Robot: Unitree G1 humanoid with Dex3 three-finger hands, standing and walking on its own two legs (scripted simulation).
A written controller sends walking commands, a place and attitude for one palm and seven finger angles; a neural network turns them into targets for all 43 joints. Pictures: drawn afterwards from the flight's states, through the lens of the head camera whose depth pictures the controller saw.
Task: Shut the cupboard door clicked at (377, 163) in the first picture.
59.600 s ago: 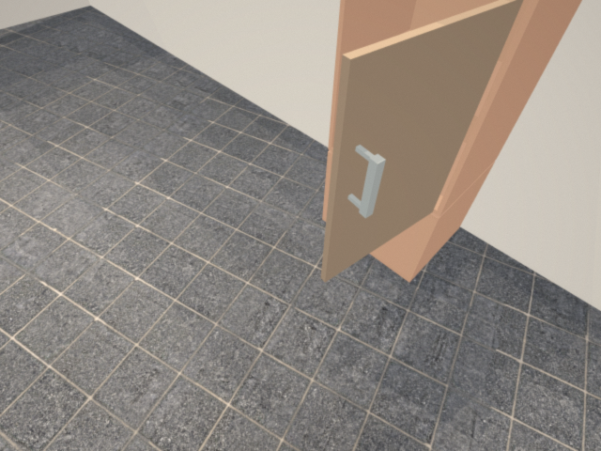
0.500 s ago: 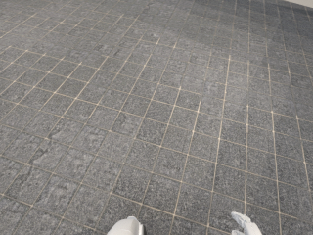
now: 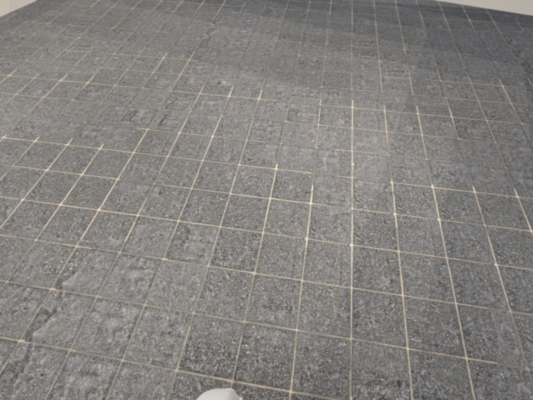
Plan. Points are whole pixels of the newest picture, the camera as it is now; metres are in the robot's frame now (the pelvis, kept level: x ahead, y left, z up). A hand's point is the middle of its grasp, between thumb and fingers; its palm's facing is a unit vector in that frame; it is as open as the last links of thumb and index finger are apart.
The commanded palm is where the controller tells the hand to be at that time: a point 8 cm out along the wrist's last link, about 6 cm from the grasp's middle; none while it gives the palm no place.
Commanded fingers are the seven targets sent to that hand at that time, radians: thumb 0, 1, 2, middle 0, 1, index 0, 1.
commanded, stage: turn to face it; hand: left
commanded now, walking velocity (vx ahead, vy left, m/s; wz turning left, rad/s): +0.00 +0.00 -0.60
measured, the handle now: out of the picture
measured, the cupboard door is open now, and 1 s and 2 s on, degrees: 22 22 22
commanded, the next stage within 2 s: none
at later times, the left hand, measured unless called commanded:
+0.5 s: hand (158, 363) +0.19 +0.21 -0.15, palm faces -0.26 -0.93 -0.25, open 7.3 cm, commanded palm none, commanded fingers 0.00 0.90 0.90 -0.20 -0.30 -0.20 -0.30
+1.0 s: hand (197, 371) +0.19 +0.15 -0.18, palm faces -0.52 -0.83 -0.18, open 7.3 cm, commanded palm none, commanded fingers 0.00 0.90 0.90 -0.20 -0.30 -0.20 -0.30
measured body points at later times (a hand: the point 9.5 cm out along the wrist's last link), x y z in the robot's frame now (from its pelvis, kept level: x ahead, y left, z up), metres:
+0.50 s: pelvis +0.02 +0.03 +0.01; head +0.06 +0.03 +0.45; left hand +0.20 +0.26 -0.13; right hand +0.00 -0.22 -0.13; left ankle +0.03 +0.13 -0.74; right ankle -0.04 -0.10 -0.68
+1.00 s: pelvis +0.03 +0.02 +0.00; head +0.08 +0.01 +0.44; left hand +0.21 +0.19 -0.16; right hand -0.03 -0.26 -0.13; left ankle +0.10 +0.11 -0.73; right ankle -0.04 -0.10 -0.74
